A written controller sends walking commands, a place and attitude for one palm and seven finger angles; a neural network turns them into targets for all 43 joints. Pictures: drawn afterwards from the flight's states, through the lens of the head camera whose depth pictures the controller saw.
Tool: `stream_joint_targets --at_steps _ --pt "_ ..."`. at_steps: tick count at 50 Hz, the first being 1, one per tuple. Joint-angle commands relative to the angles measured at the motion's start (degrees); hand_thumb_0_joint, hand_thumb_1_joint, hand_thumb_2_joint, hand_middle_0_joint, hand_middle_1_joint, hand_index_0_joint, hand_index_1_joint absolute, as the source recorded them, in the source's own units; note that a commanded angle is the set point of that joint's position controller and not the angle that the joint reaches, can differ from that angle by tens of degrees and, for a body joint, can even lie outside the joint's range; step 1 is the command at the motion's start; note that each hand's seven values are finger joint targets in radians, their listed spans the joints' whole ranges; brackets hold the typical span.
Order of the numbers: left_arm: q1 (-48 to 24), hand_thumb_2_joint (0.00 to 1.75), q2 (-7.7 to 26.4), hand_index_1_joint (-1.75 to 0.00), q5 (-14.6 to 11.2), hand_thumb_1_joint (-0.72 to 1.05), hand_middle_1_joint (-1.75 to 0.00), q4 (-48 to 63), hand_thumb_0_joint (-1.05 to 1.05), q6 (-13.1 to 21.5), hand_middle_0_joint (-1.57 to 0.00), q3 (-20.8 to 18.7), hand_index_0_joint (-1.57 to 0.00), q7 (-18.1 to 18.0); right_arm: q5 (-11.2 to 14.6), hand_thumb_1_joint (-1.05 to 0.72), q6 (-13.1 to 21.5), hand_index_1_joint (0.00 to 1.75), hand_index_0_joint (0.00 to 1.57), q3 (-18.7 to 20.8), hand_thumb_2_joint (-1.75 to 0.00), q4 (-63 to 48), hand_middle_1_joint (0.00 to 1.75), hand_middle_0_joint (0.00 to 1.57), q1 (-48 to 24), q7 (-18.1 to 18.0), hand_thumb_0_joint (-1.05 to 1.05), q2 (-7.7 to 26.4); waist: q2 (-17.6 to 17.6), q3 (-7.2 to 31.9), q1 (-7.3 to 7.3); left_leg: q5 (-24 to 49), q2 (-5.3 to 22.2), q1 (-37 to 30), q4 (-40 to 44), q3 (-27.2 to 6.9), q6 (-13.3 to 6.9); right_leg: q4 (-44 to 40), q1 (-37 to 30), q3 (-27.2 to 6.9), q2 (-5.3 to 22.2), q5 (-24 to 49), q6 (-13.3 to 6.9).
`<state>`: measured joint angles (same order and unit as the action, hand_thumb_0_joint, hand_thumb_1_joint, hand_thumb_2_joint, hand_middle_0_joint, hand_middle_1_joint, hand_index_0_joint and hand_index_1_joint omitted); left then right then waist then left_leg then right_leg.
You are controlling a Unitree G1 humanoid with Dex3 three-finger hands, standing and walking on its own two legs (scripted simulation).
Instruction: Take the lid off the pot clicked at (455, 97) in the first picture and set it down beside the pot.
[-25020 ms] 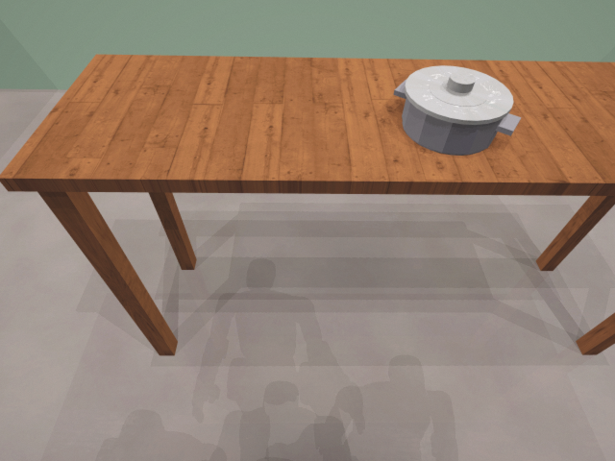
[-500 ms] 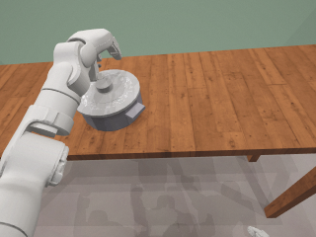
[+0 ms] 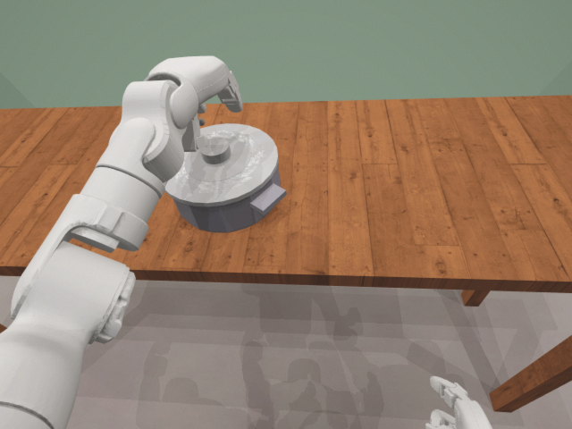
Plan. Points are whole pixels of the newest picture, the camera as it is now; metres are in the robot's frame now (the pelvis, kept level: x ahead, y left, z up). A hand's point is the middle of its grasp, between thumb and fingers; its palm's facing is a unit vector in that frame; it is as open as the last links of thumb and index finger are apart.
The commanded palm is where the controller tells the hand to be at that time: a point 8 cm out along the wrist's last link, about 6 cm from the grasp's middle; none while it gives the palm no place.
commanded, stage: move the open hand above the knob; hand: left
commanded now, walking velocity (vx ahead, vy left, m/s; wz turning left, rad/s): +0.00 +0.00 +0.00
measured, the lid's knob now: (215, 150) +0.49 +0.12 +0.14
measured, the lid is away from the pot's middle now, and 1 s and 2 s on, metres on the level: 0.00 0.00 0.00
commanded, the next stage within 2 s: lower the open fingers around the knob in 0.02 s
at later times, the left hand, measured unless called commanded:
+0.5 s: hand (207, 140) +0.44 +0.11 +0.20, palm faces -0.28 -0.05 -0.96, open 10.2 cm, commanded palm +0.43 +0.13 +0.25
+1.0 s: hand (211, 144) +0.46 +0.11 +0.17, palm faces -0.36 -0.04 -0.93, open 10.2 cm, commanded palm +0.45 +0.12 +0.23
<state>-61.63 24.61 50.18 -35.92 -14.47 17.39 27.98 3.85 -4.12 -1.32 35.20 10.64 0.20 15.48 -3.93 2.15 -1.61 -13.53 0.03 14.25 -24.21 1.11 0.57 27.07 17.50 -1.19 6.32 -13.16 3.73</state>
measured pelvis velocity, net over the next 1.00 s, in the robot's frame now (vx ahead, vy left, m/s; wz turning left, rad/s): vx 0.00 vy -0.01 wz -0.01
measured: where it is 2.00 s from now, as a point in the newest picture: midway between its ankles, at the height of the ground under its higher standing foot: outside the picture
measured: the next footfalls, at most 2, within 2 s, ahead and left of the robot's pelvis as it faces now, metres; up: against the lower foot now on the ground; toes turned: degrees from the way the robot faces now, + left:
none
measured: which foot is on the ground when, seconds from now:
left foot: down 0.00-1.00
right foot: down 0.00-1.00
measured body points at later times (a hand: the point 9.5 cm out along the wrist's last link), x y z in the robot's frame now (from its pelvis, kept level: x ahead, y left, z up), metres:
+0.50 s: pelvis -0.01 -0.01 +0.00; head +0.01 -0.05 +0.45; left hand +0.45 +0.11 +0.25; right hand +0.12 -0.26 -0.13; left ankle -0.01 +0.13 -0.74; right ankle +0.00 -0.17 -0.74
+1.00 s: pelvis +0.00 -0.01 +0.00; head +0.02 -0.04 +0.45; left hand +0.48 +0.11 +0.23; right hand +0.08 -0.27 -0.14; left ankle -0.01 +0.13 -0.74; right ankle +0.00 -0.17 -0.74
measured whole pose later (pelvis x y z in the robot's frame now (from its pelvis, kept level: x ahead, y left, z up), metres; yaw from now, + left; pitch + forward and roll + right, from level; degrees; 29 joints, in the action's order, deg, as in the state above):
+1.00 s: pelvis +0.00 -0.01 +0.00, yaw -1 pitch +5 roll +1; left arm -64.3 23.3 50.9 -50.5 -14.2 16.4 27.7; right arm 3.1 -4.7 -0.6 38.2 15.3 -1.2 16.2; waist -3.4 2.2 -4.3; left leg -13.9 0.6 16.2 -25.4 1.4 0.7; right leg 28.4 19.8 -1.7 5.6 -13.3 3.7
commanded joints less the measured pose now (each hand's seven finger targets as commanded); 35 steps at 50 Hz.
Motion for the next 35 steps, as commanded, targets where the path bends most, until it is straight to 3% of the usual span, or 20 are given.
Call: stream_joint_targets --at_steps 1,3,4,5,6,8,9,11,14,16,17,19,20,24,26,28,30,33,35 --pt "-30.1 1.6 13.0 -0.08 1.5 -0.39 -0.08 6.2 0.0 -0.6 -0.84 -7.8 -0.84 -2.4 -0.2 -0.9 1.7 0.3 0.2 2.3 -0.9 -7.2 0.3 0.2 -2.8 -0.7 0.0 6.4 7.7 19.6 -0.89 15.6 -3.3 -7.0 1.6 1.4 -3.7 -1.2 -7.7 5.3 -6.4 17.2 -5.5" --pt "-31.5 1.6 10.2 -0.08 1.7 -0.39 -0.08 8.6 0.0 -0.3 -0.84 -5.3 -0.84 -2.3 -0.2 -0.9 1.9 0.3 0.2 2.4 -0.9 -7.5 0.3 0.2 -2.9 -0.5 0.0 6.1 6.4 20.6 -1.1 16.9 -3.2 -8.5 1.4 1.3 -3.6 -0.9 -7.2 5.3 -6.5 17.4 -5.5" --pt "-29.2 1.6 10.0 -0.08 0.4 -0.39 -0.08 9.3 0.0 -0.1 -0.84 -5.5 -0.84 -2.4 -0.2 -0.9 1.7 0.3 0.2 2.7 -0.9 -7.8 0.3 0.2 -2.6 -0.4 0.0 6.6 5.5 21.2 -1.1 17.7 -3.2 -9.2 0.9 1.1 -3.8 -1.0 -7.2 5.3 -6.4 17.8 -5.7" --pt "-31.2 1.6 13.4 -0.08 1.3 -0.39 -0.08 10.2 0.0 0.0 -0.84 -8.1 -0.84 -2.5 -0.4 -0.9 1.7 0.3 0.2 2.5 -0.9 -7.6 0.3 0.2 -2.5 -0.4 0.0 6.3 6.6 23.1 -0.75 17.7 -3.2 -9.0 1.4 1.2 -3.7 -0.9 -9.0 5.0 -6.5 18.3 -5.5" --pt "-31.3 1.6 14.0 -0.08 1.6 -0.39 -0.08 9.9 0.0 0.0 -0.84 -8.5 -0.84 -2.4 -0.5 -0.9 1.8 0.3 0.2 2.4 -0.9 -8.0 0.3 0.2 -2.8 -0.5 0.0 6.3 6.5 22.3 -0.66 17.5 -3.4 -8.2 1.2 1.3 -3.9 -0.8 -9.1 5.0 -6.4 18.7 -5.5" --pt "-29.6 1.6 11.7 -0.08 0.8 -0.39 -0.08 5.6 0.0 -1.5 -0.84 -7.0 -0.84 -1.5 -0.2 -0.9 1.5 0.3 0.2 2.3 -0.9 -7.0 0.3 0.2 -2.2 -0.6 0.0 6.6 8.7 19.7 -1.07 16.0 -3.5 -6.9 1.7 1.3 -3.8 -1.0 -8.0 5.4 -6.5 18.1 -5.3" --pt "-27.8 1.6 11.8 -0.08 -0.2 -0.39 -0.08 6.3 0.0 -1.4 -0.84 -7.5 -0.84 -1.7 -0.2 -0.9 1.4 0.3 0.2 2.9 -0.9 -7.3 0.3 0.2 -2.2 -0.6 0.0 7.2 7.4 20.1 -1.04 16.1 -3.4 -7.6 1.3 1.4 -3.9 -1.1 -7.9 5.3 -6.4 18.1 -5.5" --pt "-29.4 1.6 11.0 -0.08 0.5 -0.39 -0.08 9.2 0.0 -1.2 -0.84 -6.6 -0.84 -1.3 -0.4 -0.9 1.7 0.3 0.2 2.6 -0.9 -8.1 0.3 0.2 -2.8 -0.5 0.0 6.4 8.0 21.7 -0.83 16.5 -3.6 -8.1 1.3 1.4 -4.1 -0.9 -8.9 5.1 -6.5 18.6 -5.3" --pt "-26.3 1.6 13.1 -0.08 -0.3 -0.39 -0.08 8.6 0.0 -1.4 -0.84 -8.5 -0.84 -1.4 -0.4 -0.9 1.6 0.3 0.2 3.0 -0.9 -7.8 0.3 0.2 -2.2 -0.5 0.0 7.2 7.3 21.3 -0.58 16.7 -3.5 -8.0 1.0 1.2 -4.1 -0.7 -9.1 5.3 -6.6 18.7 -5.4" --pt "-27.4 1.6 14.1 -0.08 0.8 -0.39 -0.08 7.1 0.0 -1.5 -0.84 -9.0 -0.84 -1.2 -0.3 -0.9 1.5 0.3 0.2 2.7 -0.9 -7.7 0.3 0.2 -2.1 -0.8 0.0 6.8 9.9 19.3 -0.74 14.1 -3.6 -6.5 1.6 1.6 -4.2 -1.2 -8.9 5.2 -6.7 17.3 -5.1" --pt "-28.0 1.6 15.0 -0.08 0.7 -0.39 -0.08 8.3 0.0 -1.3 -0.84 -9.6 -0.84 -1.3 -0.2 -0.9 1.7 0.3 0.2 2.7 -0.9 -7.8 0.3 0.2 -2.3 -0.9 0.0 6.8 9.4 19.7 -0.51 13.9 -3.7 -6.6 1.7 1.8 -4.3 -1.1 -9.2 5.0 -6.6 17.5 -5.0" --pt "-26.6 1.6 12.5 -0.08 -0.5 -0.39 -0.08 8.3 0.0 -1.1 -0.84 -7.5 -0.84 -1.4 -0.2 -0.9 1.7 0.3 0.2 3.1 -0.9 -7.9 0.3 0.2 -2.0 -0.9 0.0 7.2 7.6 19.5 -0.97 13.3 -3.7 -7.1 1.3 1.6 -4.3 -1.1 -8.2 5.2 -6.6 16.6 -5.2" --pt "-27.7 1.6 13.6 -0.08 0.4 -0.39 -0.08 9.6 0.0 -1.0 -0.84 -8.3 -0.84 -1.5 -0.3 -0.9 1.9 0.3 0.2 2.9 -0.9 -8.0 0.3 0.2 -2.0 -0.9 0.0 6.7 7.4 21.4 -0.65 14.0 -3.7 -7.9 1.5 1.7 -4.3 -1.0 -9.1 4.9 -6.7 16.9 -5.1" --pt "-24.3 1.6 13.4 -0.08 -0.5 -0.39 -0.08 4.9 0.0 -1.4 -0.84 -8.1 -0.84 -1.3 -0.1 -0.9 1.7 0.3 0.2 3.2 -0.9 -7.3 0.3 0.2 -1.4 -1.4 0.0 7.5 9.0 18.0 -1.3 10.7 -3.8 -5.9 1.4 1.9 -4.4 -1.8 -7.7 5.2 -6.8 15.2 -4.9" --pt "-28.3 1.6 14.1 -0.08 0.6 -0.39 -0.08 4.2 0.0 -1.1 -0.84 -7.8 -0.84 -1.4 -0.1 -0.9 1.9 0.3 0.2 2.8 -0.9 -7.1 0.3 0.2 -1.7 -1.9 0.0 7.0 9.5 16.8 -1.74 8.6 -3.9 -5.3 1.8 2.1 -4.5 -2.1 -7.0 4.9 -6.8 13.3 -4.6" --pt "-30.7 1.6 11.6 -0.08 0.3 -0.39 -0.08 5.1 0.0 -0.7 -0.84 -5.4 -0.84 -1.5 -0.1 -0.9 2.4 0.3 0.2 2.8 -0.9 -6.9 0.3 0.2 -1.2 -2.0 0.0 6.6 7.6 18.7 -2.24 9.9 -4.0 -7.1 1.4 1.7 -4.5 -1.7 -6.6 4.9 -7.0 14.0 -4.7" --pt "-31.9 1.6 13.3 -0.08 0.4 -0.39 -0.08 7.8 0.0 -0.2 -0.84 -6.8 -0.84 -1.9 -0.3 -0.9 2.9 0.3 0.2 3.0 -0.9 -6.9 0.3 0.2 -0.6 -1.9 0.0 6.6 5.2 23.0 -2.07 12.6 -3.9 -9.3 0.7 1.3 -4.5 -1.0 -7.9 4.7 -7.0 16.3 -5.0" --pt "-29.3 1.6 11.4 -0.08 0.7 -0.39 -0.08 0.7 0.0 -0.9 -0.84 -5.9 -0.84 -1.6 -0.4 -0.9 2.7 0.3 0.2 3.1 -0.9 -5.6 0.3 0.2 0.3 -2.2 0.0 6.8 7.2 18.8 -2.54 10.7 -4.0 -7.2 0.8 1.6 -4.4 -1.4 -5.9 5.1 -7.1 15.0 -4.9" --pt "-28.6 1.6 12.6 -0.08 0.7 -0.39 -0.08 -0.7 0.0 -0.6 -0.84 -6.7 -0.84 -1.6 -0.4 -0.9 2.2 0.3 0.2 2.9 -0.9 -5.4 0.3 0.2 0.6 -2.1 0.0 7.3 8.2 18.3 -2.38 9.9 -4.0 -5.6 1.3 1.6 -4.2 -1.5 -6.3 5.3 -7.1 14.8 -4.9"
